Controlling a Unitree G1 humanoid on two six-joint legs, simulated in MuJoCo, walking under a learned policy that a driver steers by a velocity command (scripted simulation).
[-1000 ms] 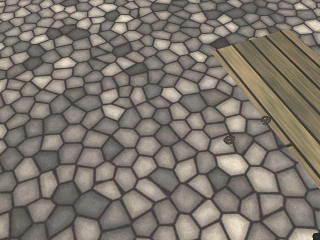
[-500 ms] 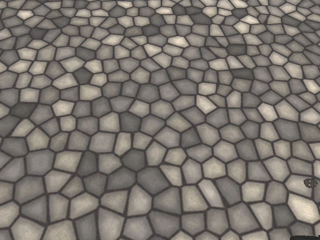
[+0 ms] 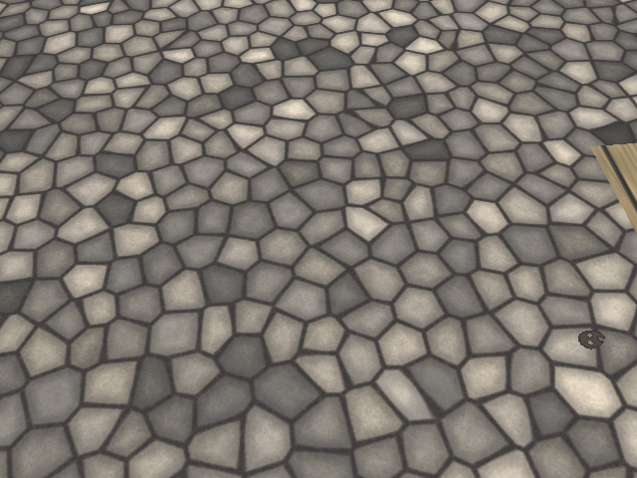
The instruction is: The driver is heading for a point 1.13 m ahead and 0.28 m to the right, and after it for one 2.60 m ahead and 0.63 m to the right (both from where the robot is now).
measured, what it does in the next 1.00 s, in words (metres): walks ahead, turning right: left foot, then right foot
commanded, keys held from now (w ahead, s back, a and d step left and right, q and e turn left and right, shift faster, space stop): w+e+shift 0.52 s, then w+shift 0.16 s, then w+q+shift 0.32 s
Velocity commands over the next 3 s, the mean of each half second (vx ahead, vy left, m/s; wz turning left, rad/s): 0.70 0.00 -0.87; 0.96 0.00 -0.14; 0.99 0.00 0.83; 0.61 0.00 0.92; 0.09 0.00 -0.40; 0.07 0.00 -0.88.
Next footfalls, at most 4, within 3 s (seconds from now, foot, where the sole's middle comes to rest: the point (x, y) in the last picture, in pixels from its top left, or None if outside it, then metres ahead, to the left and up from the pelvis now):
0.08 left None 0.03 0.12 -0.77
0.56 right None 0.34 -0.21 -0.77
1.02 left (519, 351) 0.77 -0.39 -0.77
1.44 right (615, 239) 1.10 -0.70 -0.77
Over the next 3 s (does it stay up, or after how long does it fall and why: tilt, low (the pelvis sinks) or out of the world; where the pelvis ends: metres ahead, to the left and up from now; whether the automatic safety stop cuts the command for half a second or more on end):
stays up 1.56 -0.56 0.00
